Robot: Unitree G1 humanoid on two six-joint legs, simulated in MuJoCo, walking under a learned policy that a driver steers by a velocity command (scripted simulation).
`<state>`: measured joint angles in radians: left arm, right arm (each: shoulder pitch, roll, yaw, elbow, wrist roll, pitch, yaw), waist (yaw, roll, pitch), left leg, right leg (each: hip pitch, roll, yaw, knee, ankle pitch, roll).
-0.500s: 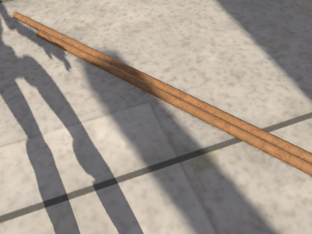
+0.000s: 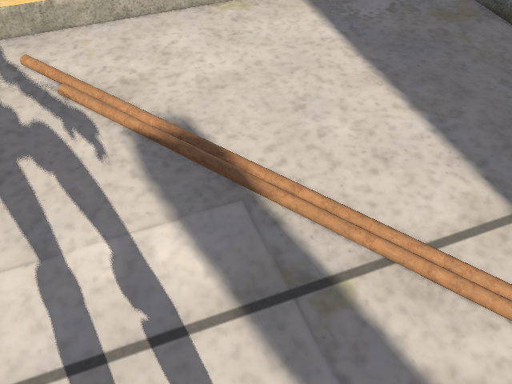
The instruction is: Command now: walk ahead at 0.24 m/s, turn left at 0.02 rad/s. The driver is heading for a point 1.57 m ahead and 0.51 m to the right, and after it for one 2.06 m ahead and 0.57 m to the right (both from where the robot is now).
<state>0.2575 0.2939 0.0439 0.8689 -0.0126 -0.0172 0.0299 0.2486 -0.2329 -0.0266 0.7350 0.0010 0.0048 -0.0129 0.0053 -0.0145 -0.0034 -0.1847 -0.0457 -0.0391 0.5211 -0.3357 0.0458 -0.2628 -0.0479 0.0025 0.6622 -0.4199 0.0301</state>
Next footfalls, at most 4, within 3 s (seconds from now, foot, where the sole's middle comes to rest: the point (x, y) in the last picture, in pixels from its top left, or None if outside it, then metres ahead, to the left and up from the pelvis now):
0.62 left None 0.45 0.07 -0.77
1.14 right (325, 312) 0.74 -0.17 -0.77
1.66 left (266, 232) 1.03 0.00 -0.77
2.20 right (373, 202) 1.17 -0.37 -0.77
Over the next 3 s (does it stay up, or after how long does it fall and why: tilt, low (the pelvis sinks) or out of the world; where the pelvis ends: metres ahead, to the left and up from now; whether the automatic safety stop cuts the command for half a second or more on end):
stays up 1.32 -0.38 0.00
